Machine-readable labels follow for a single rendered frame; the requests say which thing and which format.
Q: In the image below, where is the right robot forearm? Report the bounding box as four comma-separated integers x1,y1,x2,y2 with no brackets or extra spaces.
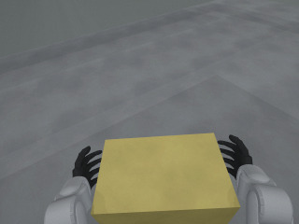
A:
235,164,293,224

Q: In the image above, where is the right robot hand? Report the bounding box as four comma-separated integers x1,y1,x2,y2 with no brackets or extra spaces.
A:
217,134,253,179

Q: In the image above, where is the left robot forearm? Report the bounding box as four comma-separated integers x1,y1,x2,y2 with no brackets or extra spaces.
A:
44,176,93,224

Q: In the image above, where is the carton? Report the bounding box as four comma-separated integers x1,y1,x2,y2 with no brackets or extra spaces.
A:
91,133,241,224

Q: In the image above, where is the left robot hand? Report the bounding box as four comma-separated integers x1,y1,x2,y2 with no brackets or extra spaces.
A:
72,146,103,189

